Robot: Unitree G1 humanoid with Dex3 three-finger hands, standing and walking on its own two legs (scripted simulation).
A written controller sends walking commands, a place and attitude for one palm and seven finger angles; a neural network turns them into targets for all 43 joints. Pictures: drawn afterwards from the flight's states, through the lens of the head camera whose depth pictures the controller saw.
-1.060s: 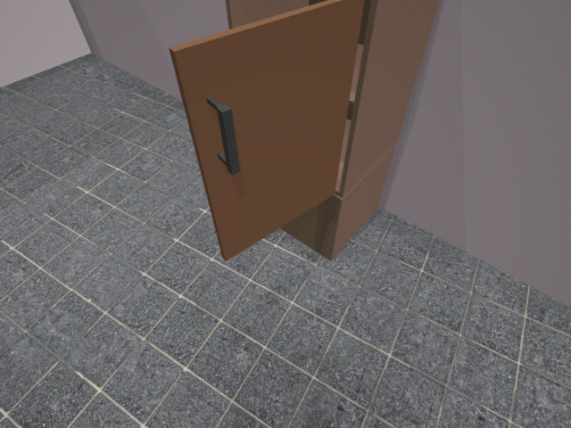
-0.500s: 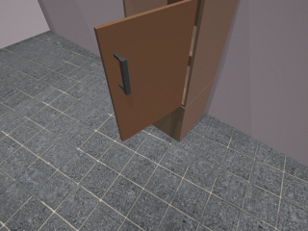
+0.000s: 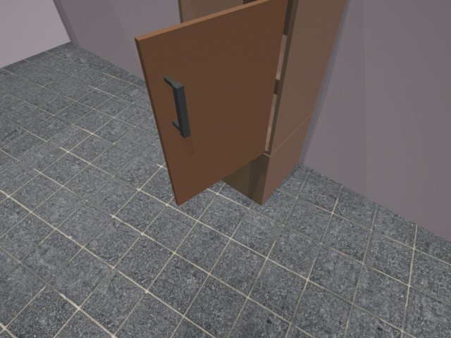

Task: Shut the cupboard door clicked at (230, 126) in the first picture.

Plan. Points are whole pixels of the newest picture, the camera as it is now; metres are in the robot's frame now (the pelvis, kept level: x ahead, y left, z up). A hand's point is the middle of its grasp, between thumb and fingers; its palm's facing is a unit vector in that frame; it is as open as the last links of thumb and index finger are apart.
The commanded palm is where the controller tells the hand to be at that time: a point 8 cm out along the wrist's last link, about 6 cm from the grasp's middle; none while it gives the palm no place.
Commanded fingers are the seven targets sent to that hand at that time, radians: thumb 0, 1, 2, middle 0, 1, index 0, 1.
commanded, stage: walk to a spot facing it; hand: left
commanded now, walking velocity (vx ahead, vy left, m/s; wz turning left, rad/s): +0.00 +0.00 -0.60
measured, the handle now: (177, 107) +0.59 +0.15 +0.07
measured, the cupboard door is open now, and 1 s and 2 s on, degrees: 78 78 78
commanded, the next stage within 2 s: none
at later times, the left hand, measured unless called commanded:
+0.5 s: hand out of the picture +0.07 +0.17 -0.18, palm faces -0.17 -0.95 -0.28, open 7.4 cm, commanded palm none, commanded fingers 0.00 0.90 0.90 -0.20 -0.30 -0.20 -0.30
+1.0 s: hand out of the picture +0.12 +0.18 -0.19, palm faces -0.39 -0.89 -0.24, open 7.4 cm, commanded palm none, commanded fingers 0.00 0.90 0.90 -0.20 -0.30 -0.20 -0.30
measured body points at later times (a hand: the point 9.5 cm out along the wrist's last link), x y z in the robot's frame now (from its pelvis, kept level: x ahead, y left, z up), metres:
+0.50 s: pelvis -0.02 -0.02 -0.03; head +0.02 -0.06 +0.42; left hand +0.08 +0.22 -0.16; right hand -0.03 -0.28 -0.19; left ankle -0.02 +0.13 -0.72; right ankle -0.04 -0.10 -0.75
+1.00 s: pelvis -0.01 +0.01 -0.02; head +0.04 +0.00 +0.43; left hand +0.14 +0.23 -0.17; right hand +0.00 -0.27 -0.14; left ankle +0.03 +0.14 -0.75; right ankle -0.05 -0.10 -0.73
